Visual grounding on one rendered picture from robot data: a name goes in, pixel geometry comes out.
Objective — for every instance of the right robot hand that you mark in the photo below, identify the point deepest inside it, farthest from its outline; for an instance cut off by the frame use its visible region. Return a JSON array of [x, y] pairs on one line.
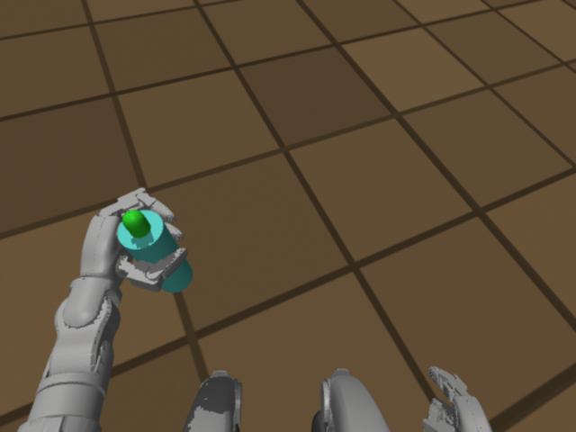
[[466, 415]]

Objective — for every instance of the left robot arm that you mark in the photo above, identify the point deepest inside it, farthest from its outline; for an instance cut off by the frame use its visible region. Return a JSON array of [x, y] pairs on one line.
[[75, 381]]

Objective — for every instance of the bottle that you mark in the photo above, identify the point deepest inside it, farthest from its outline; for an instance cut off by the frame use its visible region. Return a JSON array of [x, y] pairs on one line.
[[147, 238]]

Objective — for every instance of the left robot hand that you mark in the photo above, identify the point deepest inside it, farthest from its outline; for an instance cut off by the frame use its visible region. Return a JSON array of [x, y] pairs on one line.
[[104, 255]]

